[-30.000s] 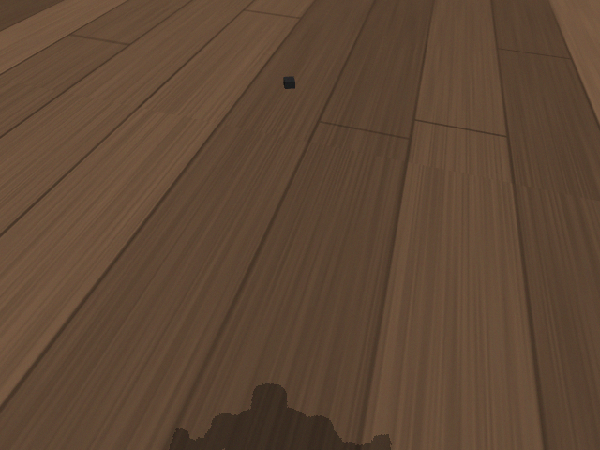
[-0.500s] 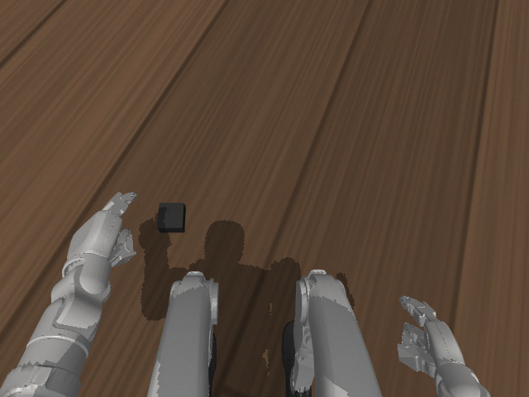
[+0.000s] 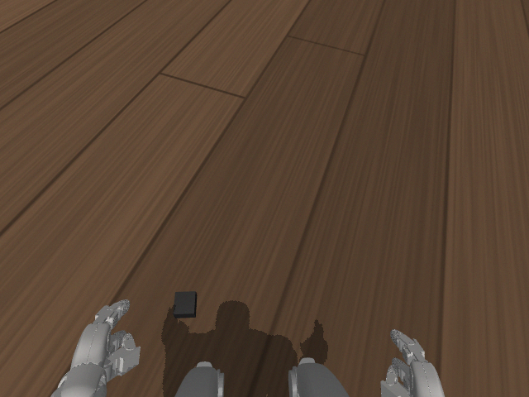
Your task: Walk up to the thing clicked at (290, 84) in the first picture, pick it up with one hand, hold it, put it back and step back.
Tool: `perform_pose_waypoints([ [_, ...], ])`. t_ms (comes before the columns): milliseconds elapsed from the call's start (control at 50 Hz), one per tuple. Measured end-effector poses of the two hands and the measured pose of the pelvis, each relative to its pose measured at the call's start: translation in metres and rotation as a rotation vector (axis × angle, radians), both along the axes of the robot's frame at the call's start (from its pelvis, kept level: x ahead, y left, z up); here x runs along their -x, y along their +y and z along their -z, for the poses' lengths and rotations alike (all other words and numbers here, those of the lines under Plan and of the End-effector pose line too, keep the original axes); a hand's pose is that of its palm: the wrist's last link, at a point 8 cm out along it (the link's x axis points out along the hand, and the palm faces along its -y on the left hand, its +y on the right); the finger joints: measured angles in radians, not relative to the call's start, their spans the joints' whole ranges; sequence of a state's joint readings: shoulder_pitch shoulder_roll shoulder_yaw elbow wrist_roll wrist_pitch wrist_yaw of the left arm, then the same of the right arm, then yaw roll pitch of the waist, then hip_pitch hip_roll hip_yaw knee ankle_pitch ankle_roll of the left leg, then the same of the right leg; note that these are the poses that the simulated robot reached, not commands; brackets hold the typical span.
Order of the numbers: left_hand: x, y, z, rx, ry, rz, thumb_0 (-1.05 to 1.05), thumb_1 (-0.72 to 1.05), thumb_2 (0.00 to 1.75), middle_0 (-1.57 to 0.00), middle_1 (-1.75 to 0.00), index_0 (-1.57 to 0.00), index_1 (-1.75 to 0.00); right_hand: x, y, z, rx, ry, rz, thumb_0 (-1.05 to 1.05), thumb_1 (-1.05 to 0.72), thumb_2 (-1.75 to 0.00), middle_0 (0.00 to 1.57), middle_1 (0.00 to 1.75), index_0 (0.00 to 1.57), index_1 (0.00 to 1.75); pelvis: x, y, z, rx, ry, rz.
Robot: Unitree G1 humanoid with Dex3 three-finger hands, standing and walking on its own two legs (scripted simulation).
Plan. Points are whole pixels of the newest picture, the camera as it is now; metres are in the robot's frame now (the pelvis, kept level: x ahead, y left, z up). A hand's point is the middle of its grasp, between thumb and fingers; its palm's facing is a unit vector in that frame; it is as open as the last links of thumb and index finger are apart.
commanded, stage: home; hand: left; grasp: from above
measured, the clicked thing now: (185, 304) +0.46 +0.21 -0.65
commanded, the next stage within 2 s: none
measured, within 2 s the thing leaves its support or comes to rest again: neither
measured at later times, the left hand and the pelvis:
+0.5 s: hand (118, 373) +0.18 +0.18 -0.01, palm faces +0.07 -0.98 -0.19, open 7.4 cm; pelvis +0.02 +0.00 +0.04, yaw +1 degrees
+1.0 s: hand (119, 366) +0.19 +0.18 -0.01, palm faces +0.05 -0.98 -0.20, open 7.4 cm; pelvis +0.03 +0.00 +0.04, yaw +1 degrees
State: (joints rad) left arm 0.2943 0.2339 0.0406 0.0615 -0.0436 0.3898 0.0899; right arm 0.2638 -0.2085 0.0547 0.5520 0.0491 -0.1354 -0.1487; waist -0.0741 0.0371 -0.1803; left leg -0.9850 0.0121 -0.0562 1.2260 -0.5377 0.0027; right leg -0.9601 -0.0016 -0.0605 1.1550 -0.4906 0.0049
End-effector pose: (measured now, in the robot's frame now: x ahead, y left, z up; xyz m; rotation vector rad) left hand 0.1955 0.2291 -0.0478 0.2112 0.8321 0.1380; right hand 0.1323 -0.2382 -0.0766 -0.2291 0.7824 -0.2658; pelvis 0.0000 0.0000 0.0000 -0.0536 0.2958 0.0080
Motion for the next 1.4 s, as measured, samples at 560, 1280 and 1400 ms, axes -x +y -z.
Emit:
perform_pose_waypoints([
  [560, 0.035, -0.001, -0.066, 0.049, -0.007, -0.027, 0.01, 0.91, 0.9, -0.2, -0.3, -0.2, -0.3, -0.053, 0.005, -0.071, 0.039, -0.233, -0.079, 0.01, -0.91, -0.9, 0.2, 0.3, 0.21, 0.3, -0.023, -0.002, -0.043, -0.009, -0.128, -0.021],
  [1280, 0.029, 0.003, -0.069, 0.036, -0.02, -0.008, 0.01, 0.91, 0.9, -0.2, -0.3, -0.2, -0.3, -0.043, 0.001, -0.064, 0.046, -0.195, -0.052, 0.01, -0.91, -0.9, 0.2, 0.3, 0.21, 0.3, -0.026, 0.001, -0.043, -0.007, -0.125, -0.012],
  [1400, 0.03, 0.002, -0.069, 0.039, -0.018, -0.01, 0.01, 0.91, 0.9, -0.2, -0.3, -0.2, -0.3, -0.043, 0.002, -0.063, 0.044, -0.192, -0.053, 0.01, -0.91, -0.9, 0.2, 0.3, 0.21, 0.3, -0.026, 0.001, -0.042, -0.007, -0.125, -0.013],
])
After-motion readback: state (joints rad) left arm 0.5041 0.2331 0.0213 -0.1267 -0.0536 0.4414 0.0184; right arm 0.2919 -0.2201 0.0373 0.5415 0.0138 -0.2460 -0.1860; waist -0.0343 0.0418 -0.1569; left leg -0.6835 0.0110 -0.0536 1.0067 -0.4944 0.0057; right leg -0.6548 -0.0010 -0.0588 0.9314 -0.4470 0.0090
